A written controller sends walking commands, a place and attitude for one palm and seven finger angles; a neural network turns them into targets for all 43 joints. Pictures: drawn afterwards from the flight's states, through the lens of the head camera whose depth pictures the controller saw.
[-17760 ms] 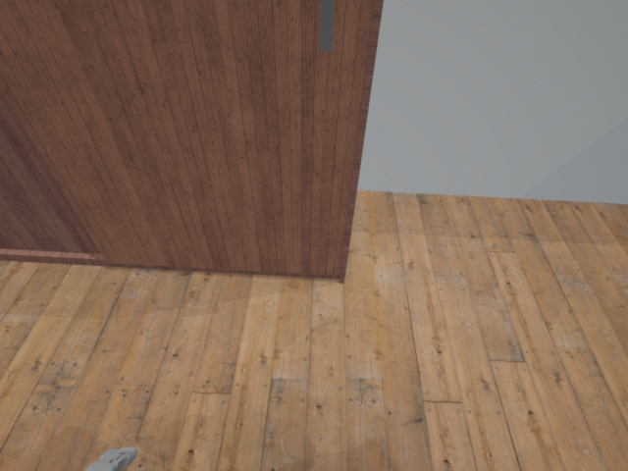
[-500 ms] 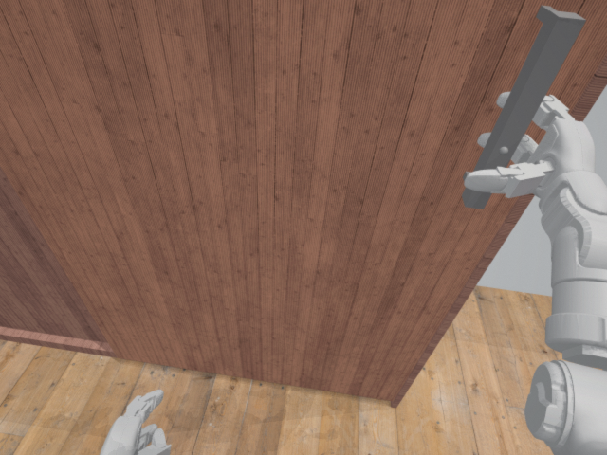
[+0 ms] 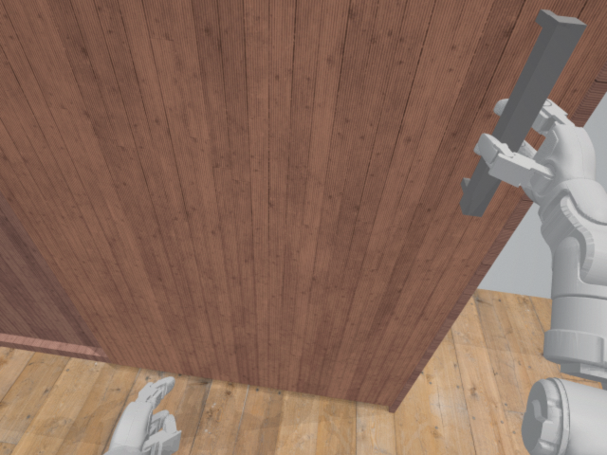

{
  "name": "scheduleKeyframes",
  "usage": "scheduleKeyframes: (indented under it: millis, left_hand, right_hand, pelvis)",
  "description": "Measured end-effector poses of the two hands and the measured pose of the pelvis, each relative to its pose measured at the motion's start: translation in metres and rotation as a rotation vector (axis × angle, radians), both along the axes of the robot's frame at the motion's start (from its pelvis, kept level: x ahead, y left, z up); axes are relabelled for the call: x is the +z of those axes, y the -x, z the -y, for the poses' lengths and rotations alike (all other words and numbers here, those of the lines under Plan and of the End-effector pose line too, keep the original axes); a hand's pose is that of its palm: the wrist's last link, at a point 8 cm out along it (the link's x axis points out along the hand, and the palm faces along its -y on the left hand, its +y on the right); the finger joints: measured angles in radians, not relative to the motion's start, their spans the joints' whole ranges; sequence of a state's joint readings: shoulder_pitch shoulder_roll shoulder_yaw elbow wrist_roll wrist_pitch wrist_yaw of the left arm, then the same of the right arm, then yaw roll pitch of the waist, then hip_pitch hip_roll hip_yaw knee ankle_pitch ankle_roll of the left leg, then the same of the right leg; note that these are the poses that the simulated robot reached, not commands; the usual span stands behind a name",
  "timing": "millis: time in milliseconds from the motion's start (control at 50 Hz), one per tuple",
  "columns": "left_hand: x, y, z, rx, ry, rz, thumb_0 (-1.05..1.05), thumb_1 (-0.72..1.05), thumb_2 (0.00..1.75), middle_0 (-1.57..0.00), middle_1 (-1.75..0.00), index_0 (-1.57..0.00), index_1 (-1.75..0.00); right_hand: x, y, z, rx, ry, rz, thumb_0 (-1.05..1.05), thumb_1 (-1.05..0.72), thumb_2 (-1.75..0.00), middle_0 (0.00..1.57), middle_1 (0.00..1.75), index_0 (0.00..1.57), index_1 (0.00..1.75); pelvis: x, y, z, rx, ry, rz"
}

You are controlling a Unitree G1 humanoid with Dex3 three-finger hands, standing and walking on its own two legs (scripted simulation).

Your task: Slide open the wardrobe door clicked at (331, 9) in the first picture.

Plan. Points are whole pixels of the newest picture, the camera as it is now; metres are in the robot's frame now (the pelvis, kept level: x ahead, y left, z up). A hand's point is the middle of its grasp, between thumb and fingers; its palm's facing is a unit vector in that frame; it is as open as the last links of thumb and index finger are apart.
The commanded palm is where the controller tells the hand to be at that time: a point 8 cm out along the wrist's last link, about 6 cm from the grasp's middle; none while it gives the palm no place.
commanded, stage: grip the handle and tug to test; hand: right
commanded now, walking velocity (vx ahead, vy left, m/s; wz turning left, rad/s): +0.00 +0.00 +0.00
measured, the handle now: (504, 124) +0.46 -0.20 +0.27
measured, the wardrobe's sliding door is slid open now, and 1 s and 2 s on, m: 0.00 0.00 0.05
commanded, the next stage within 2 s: tug the door sideways, standing still in 0.80 s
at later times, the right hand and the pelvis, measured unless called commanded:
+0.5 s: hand (498, 157) +0.40 -0.18 +0.26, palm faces +0.09 +1.00 -0.01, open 7.0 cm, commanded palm +0.35 -0.24 +0.25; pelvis +0.01 +0.00 +0.00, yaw +1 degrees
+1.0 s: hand (497, 159) +0.39 -0.18 +0.25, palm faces +0.09 +1.00 -0.02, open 7.1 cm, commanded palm +0.37 -0.22 +0.25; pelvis +0.03 +0.00 +0.00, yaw +3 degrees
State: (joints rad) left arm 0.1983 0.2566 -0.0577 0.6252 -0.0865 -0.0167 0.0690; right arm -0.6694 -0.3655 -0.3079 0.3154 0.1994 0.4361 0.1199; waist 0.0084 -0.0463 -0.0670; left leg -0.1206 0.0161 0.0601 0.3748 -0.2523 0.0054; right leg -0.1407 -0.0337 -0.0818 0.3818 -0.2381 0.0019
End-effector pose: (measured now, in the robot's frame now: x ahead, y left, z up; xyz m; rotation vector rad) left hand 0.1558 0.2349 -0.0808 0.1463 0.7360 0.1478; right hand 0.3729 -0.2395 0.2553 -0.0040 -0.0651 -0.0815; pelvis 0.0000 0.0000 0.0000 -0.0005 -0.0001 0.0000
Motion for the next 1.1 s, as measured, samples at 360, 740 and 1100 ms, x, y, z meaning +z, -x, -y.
scheduleKeyframes:
  millis: [360, 740, 1100]
  left_hand:
    - [0.001, -0.007, 0.0, -0.005, 0.004, -0.002, 0.01, 0.9, 0.9, -0.2, -0.3, -0.21, -0.3]
    - [0.004, -0.012, -0.009, 0.038, 0.013, 0.006, 0.01, 0.9, 0.9, -0.2, -0.3, -0.2, -0.3]
    - [0.0, -0.062, 0.007, -0.066, 0.0, 0.014, 0.01, 0.9, 0.9, -0.2, -0.3, -0.2, -0.3]
  right_hand:
    - [0.001, 0.002, -0.004, -0.01, 0.004, -0.008, 0.01, -0.61, -0.76, 0.32, 1.34, 0.25, 1.34]
    - [-0.002, 0.003, -0.005, 0.006, 0.006, 0.019, 0.0, -0.65, -0.71, 0.3, 1.34, 0.19, 1.3]
    - [-0.001, 0.003, -0.007, -0.023, 0.011, 0.014, -0.01, -0.63, -0.78, 0.32, 1.34, 0.2, 1.32]
  pelvis:
    - [0.0, -0.003, -0.001, 0.0, 0.0, 0.0]
    - [0.0, -0.014, -0.001, 0.03, 0.002, -0.016]
    - [-0.002, -0.032, 0.0, 0.006, -0.002, -0.033]
